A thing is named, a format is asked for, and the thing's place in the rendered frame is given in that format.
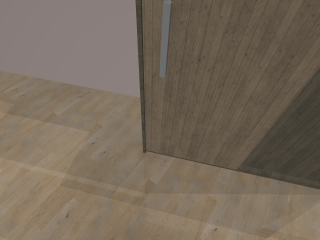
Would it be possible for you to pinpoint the wardrobe door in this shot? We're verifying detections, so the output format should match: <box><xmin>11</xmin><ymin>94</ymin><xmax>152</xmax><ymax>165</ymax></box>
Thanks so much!
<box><xmin>241</xmin><ymin>68</ymin><xmax>320</xmax><ymax>182</ymax></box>
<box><xmin>142</xmin><ymin>0</ymin><xmax>320</xmax><ymax>170</ymax></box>

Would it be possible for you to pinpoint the handle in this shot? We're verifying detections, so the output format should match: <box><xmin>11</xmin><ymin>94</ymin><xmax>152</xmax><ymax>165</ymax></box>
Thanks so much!
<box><xmin>159</xmin><ymin>0</ymin><xmax>173</xmax><ymax>78</ymax></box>

